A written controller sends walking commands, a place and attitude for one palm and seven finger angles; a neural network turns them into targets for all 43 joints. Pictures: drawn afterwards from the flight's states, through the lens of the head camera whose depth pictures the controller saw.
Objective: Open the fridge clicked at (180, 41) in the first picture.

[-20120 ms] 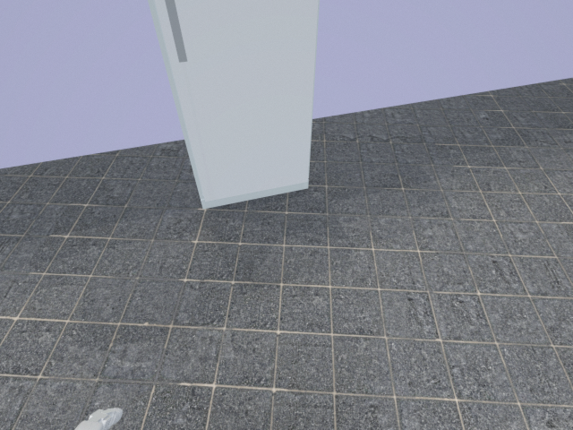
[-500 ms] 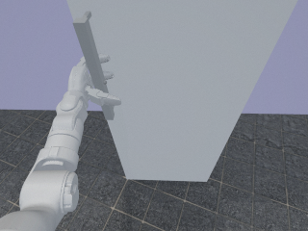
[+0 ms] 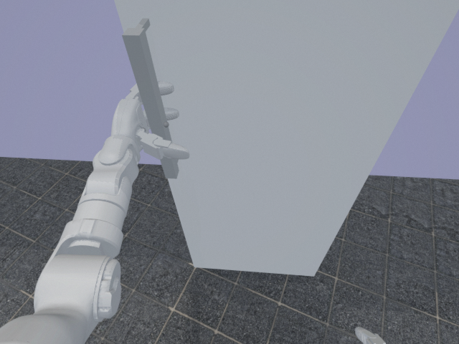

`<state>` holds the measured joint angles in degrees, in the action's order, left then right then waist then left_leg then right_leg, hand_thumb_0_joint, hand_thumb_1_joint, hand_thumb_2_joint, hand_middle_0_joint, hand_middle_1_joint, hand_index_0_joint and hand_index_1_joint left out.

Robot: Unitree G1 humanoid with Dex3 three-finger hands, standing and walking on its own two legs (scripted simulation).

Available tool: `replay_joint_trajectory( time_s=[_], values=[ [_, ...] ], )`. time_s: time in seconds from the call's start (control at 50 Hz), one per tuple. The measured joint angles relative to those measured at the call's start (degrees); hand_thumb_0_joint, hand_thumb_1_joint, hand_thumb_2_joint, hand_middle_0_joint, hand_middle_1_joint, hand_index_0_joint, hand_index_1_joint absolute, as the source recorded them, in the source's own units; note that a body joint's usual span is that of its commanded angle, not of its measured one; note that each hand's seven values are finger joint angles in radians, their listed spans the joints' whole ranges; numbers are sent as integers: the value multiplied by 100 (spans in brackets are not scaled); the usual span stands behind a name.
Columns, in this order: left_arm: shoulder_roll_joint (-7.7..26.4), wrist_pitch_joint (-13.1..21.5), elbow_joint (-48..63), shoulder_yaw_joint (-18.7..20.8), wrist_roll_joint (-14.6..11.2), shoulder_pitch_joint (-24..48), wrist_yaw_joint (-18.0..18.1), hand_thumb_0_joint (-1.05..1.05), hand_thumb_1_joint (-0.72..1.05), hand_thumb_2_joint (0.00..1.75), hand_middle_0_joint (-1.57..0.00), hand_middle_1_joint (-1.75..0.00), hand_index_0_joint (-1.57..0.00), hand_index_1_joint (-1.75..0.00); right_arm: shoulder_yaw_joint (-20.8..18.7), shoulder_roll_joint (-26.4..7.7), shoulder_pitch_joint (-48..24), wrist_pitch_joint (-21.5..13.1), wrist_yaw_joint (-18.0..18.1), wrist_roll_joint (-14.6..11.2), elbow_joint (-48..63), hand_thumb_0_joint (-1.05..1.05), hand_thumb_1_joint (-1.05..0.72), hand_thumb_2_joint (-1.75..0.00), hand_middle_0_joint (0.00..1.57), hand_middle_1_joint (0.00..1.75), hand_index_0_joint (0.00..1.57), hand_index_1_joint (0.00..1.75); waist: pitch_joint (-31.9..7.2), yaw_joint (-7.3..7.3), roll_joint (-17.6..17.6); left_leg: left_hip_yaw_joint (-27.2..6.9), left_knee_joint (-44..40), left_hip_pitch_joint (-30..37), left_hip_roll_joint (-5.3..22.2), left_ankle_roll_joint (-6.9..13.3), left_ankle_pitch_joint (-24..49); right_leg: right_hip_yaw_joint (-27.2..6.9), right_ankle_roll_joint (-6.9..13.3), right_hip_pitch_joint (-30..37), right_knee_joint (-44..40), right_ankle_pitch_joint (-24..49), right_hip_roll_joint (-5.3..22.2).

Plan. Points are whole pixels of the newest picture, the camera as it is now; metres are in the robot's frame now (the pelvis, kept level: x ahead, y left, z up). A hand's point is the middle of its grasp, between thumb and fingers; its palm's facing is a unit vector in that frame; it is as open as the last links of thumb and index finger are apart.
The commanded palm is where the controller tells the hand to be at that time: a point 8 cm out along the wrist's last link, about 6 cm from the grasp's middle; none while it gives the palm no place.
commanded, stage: slide the fingers in behind the handle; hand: left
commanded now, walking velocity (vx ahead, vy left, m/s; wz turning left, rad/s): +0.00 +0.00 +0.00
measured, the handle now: (160, 111) +0.49 +0.15 +0.16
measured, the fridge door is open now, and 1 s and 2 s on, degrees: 0 0 3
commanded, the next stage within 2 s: grip the handle and tug to test in 0.14 s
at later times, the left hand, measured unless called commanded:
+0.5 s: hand (163, 125) +0.44 +0.13 +0.17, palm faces -0.05 -1.00 +0.00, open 12.5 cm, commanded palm +0.41 +0.18 +0.17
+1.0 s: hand (163, 124) +0.44 +0.13 +0.17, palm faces -0.04 -1.00 -0.01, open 5.8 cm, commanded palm +0.42 +0.17 +0.17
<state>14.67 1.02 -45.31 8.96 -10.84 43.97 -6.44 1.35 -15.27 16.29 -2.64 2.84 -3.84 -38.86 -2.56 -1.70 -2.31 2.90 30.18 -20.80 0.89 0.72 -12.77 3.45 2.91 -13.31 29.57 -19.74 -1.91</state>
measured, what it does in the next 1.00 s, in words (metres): stands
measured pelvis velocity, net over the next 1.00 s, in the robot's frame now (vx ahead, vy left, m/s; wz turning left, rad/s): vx -0.01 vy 0.01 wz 0.01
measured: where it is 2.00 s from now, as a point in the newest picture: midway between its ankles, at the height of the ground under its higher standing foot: outside the picture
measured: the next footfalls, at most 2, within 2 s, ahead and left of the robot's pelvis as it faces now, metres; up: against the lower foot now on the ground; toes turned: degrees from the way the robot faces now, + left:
none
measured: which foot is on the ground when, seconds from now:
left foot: down 0.00-1.00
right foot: down 0.00-1.00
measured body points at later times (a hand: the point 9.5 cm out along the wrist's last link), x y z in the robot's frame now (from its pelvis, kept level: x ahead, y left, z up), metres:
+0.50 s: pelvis +0.00 +0.01 +0.00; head +0.00 +0.00 +0.45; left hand +0.43 +0.18 +0.17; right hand +0.09 -0.25 -0.12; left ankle +0.03 +0.11 -0.73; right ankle -0.05 -0.08 -0.73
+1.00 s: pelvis -0.01 +0.01 +0.00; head +0.01 +0.00 +0.45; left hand +0.44 +0.18 +0.17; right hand +0.08 -0.24 -0.12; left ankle +0.03 +0.12 -0.73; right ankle -0.05 -0.08 -0.73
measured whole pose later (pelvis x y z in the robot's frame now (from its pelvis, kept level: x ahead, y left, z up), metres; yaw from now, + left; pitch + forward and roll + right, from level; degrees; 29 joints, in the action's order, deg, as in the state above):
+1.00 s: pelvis -0.01 +0.01 +0.00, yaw +1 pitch +3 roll -1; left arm 14.3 3.3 -51.6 7.5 -10.3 49.2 -4.6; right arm 1.4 -14.9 18.0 -3.9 2.6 -3.5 -40.8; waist -1.9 -2.2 -2.2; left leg 2.3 31.6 -22.8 0.3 1.5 -12.3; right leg 4.0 2.2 -15.0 30.7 -19.3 -1.4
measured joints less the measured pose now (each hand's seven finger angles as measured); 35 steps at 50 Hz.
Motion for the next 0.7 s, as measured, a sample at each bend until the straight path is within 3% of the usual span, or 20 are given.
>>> replay_joint_trajectory(
  time_s=[0.36, 0.5, 0.7],
  values=[
    [-23, -9, 159, 63, 25, -162, 43, -1, -46, 31, -28, -121, -27, -120, -16, 6, 131, 37, -11, 3, 0, 1, -90, -90, 20, 30, 20, 30, -14, -51, -5, 77, -11, 65, -3, 43, -7, -80, -45, 47, -28, 34, 11],
    [-34, -62, 165, 37, 28, -125, 69, -1, -25, 40, -29, -124, -29, -123, -1, 29, 107, 46, 3, 3, -33, 1, -90, -90, 20, 30, 20, 30, 12, -54, 25, 72, -18, 86, -9, 59, 8, -76, -60, 77, -49, 56, 16],
    [-72, -3, -101, -111, 51, 175, 205, 0, 18, 59, -35, -130, -34, -129, -16, 18, 83, -14, 8, 9, -74, 1, -90, -90, 20, 30, 20, 30, 67, -31, -6, 1, 37, -43, -44, 78, 45, 1, -78, -18, -3, 70, 44]
  ],
)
